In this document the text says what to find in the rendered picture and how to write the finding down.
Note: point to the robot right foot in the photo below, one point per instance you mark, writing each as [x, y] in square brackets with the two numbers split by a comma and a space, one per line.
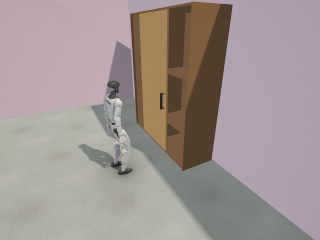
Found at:
[127, 170]

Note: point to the robot left hand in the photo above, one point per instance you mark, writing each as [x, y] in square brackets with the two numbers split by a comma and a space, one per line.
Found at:
[108, 127]

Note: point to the left robot forearm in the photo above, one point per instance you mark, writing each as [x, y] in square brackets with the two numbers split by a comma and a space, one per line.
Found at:
[107, 117]

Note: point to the right robot upper arm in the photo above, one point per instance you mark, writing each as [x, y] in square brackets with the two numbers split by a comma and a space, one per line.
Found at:
[118, 104]

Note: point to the robot right thigh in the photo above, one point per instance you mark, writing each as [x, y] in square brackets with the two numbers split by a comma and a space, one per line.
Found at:
[127, 140]

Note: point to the handle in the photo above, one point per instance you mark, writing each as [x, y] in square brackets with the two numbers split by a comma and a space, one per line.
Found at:
[161, 101]

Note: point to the wardrobe door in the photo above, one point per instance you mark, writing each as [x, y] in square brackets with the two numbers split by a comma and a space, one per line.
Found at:
[138, 67]
[154, 49]

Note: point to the left robot upper arm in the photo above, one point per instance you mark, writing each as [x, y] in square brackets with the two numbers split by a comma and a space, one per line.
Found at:
[105, 106]

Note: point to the right robot forearm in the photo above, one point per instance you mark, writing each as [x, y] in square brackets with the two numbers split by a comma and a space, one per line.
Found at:
[118, 127]

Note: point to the robot right hand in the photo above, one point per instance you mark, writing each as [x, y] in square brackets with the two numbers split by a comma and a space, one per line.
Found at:
[123, 140]

